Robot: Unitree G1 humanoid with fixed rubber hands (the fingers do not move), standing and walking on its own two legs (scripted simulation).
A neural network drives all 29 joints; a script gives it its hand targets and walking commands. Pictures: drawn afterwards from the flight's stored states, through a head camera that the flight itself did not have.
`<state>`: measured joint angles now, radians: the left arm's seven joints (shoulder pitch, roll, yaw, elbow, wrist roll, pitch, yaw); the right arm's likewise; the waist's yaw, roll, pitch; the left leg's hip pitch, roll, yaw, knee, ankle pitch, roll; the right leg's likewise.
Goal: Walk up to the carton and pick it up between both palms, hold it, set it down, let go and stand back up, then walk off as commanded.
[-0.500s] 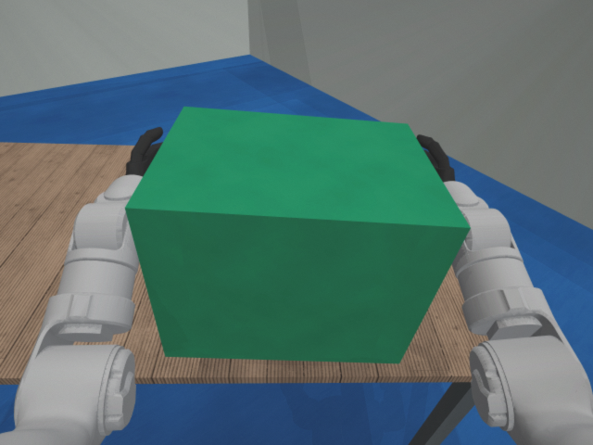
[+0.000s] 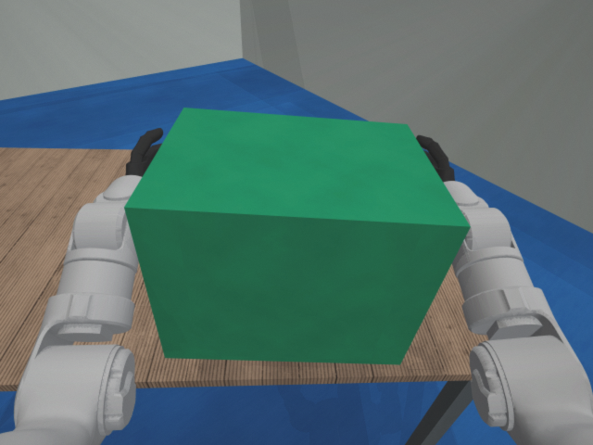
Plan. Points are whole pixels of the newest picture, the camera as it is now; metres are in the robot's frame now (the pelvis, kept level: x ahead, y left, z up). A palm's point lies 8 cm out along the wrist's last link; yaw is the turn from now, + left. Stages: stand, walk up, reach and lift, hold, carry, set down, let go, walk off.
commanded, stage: hold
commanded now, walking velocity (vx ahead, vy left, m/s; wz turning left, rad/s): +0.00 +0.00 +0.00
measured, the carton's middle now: (291, 235) +0.35 +0.01 +0.16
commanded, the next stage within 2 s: none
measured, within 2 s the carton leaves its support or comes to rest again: neither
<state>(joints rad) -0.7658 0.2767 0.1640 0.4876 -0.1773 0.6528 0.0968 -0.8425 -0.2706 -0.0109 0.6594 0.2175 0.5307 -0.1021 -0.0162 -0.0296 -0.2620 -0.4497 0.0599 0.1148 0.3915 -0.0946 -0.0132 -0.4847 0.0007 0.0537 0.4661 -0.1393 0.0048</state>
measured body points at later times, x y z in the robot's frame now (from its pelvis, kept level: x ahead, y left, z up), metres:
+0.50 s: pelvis +0.00 +0.00 +0.00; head -0.03 +0.01 +0.45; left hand +0.41 +0.20 +0.21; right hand +0.42 -0.19 +0.21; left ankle +0.05 +0.14 -0.74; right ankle +0.05 -0.12 -0.74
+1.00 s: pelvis +0.00 +0.00 +0.00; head -0.03 +0.01 +0.45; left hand +0.41 +0.20 +0.21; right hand +0.41 -0.19 +0.21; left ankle +0.05 +0.14 -0.74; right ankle +0.05 -0.12 -0.74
